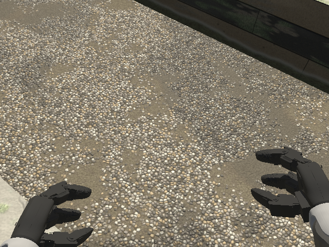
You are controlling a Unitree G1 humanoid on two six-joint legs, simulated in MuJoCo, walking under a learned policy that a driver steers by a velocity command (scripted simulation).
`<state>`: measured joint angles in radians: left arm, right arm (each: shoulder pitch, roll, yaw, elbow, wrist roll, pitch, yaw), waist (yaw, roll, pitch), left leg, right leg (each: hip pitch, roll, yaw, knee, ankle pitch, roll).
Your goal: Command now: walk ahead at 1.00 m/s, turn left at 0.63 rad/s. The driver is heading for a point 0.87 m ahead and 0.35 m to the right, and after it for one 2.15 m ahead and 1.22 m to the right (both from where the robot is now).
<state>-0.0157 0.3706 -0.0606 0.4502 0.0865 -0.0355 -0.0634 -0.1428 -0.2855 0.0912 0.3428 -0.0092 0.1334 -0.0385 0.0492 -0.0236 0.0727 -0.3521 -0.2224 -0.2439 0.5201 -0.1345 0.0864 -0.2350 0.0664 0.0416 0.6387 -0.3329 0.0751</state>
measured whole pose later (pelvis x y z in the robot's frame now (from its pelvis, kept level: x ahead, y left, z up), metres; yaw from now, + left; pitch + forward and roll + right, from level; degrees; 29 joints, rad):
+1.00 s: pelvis -0.08 +0.03 +0.00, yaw -36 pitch -2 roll +2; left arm 0.07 0.28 -0.08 0.36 0.00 0.08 -0.04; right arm 0.03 -0.31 0.05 0.46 -0.07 -0.04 0.00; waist 0.00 0.03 0.02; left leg -0.27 0.08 0.26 0.55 -0.24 0.01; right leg -0.28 0.09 0.30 0.65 -0.32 0.02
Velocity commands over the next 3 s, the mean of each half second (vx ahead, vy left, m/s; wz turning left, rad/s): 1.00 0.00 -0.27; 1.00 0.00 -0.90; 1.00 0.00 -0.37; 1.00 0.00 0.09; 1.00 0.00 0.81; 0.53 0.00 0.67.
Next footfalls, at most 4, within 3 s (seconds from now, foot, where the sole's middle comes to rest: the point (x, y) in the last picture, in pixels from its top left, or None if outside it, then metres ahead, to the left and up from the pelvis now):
0.14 left None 0.06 0.09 -0.77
0.56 right None -0.11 -0.09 -0.77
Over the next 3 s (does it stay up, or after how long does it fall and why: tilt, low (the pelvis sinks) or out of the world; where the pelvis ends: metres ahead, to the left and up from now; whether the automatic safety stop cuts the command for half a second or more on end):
stays up -0.13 0.02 0.00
